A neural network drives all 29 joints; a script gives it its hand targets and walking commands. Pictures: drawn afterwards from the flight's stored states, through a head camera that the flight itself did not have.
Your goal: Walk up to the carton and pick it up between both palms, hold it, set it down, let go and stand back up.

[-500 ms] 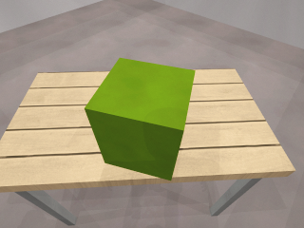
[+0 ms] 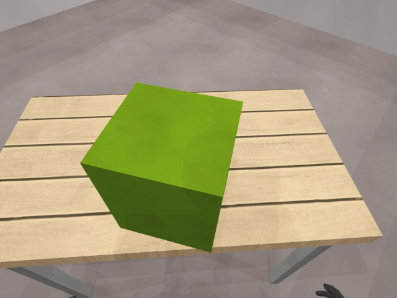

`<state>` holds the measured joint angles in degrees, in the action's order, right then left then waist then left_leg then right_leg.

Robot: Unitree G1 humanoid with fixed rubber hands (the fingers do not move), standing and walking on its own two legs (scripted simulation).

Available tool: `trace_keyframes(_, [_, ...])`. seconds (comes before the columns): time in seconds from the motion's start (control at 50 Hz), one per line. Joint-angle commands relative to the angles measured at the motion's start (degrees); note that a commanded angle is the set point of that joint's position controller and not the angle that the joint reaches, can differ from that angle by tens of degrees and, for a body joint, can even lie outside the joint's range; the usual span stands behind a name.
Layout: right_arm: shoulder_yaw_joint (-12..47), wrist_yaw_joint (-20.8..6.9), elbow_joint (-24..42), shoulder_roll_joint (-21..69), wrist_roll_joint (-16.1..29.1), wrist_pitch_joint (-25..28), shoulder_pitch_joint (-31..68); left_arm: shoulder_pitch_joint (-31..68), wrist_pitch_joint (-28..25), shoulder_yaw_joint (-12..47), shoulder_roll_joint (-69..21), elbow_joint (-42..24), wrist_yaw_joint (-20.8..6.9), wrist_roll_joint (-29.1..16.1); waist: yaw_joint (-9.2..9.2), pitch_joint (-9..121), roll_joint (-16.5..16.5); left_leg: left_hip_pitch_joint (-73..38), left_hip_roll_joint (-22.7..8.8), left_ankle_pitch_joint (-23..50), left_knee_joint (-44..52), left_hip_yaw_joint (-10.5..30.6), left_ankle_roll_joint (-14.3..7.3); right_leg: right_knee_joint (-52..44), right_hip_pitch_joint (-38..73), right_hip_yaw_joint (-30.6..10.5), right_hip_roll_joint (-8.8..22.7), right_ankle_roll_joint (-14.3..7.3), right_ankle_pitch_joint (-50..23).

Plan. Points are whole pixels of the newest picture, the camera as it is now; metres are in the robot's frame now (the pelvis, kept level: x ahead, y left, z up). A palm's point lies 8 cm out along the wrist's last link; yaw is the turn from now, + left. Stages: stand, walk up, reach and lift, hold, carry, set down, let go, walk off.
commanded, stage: walk up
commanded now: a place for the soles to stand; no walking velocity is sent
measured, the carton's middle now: (175, 171) +0.35 +0.06 +0.06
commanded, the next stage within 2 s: reach and lift in 1.38 s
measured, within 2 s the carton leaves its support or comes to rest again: neither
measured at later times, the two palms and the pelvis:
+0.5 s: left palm out of the picture +0.04 +0.29 -0.11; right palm out of the picture +0.04 -0.30 -0.11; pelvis -0.02 +0.00 +0.01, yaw -1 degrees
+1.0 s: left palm out of the picture +0.04 +0.31 -0.12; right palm out of the picture +0.00 -0.27 -0.11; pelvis -0.03 +0.02 +0.01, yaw -2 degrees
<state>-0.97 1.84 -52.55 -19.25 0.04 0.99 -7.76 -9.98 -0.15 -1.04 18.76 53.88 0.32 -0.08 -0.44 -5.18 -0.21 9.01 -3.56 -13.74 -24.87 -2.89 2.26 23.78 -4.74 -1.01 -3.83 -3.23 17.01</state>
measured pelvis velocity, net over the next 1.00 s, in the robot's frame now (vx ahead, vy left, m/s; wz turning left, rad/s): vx -0.03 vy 0.02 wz -0.04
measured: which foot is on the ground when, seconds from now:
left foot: down 0.00-1.00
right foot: down 0.00-1.00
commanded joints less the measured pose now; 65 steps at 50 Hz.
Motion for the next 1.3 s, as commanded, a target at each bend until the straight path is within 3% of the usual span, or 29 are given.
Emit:
trace_keyframes(0.0, [-2.7, 1.1, 2.1, -11.4, 0.0, 1.0, -0.7, -1.8, -1.1, -3.6, 11.8, -2.1, 1.0, -0.1, -0.40, 8.0, -1.8, -4.0, -5.3, 19.6, 0.6, 3.1, -3.4, -2.2, 2.3, -6.8, 10.7, 2.9, -38.9])
trace_keyframes(0.18, [-2.6, 1.1, -0.3, -11.4, -0.3, 0.6, 0.7, -0.7, -0.9, -3.9, 12.0, -0.9, 1.0, 0.1, -0.60, 7.8, -2.6, -4.2, -4.7, 14.6, 2.4, 2.8, -3.1, -4.4, 1.3, -7.6, 10.7, 3.4, -35.2])
trace_keyframes(0.58, [-2.7, 0.9, -4.0, -11.4, -0.4, 1.2, -2.0, 0.1, -1.3, -3.7, 10.8, 1.9, 0.6, 0.3, 1.15, 4.1, 0.4, -6.4, -6.2, 7.4, 7.6, 3.9, -3.7, -9.7, -5.0, -8.0, 9.9, 1.4, -12.7])
trace_keyframes(1.28, [-3.3, 0.4, -3.4, -11.5, -0.1, 1.6, -4.2, -0.5, -1.1, -3.1, 10.7, 2.8, 1.0, 0.5, 1.50, 3.5, 0.3, -6.2, -7.0, 7.1, 8.8, 4.5, -4.5, -8.4, -4.6, -8.7, 9.4, 1.6, -13.5])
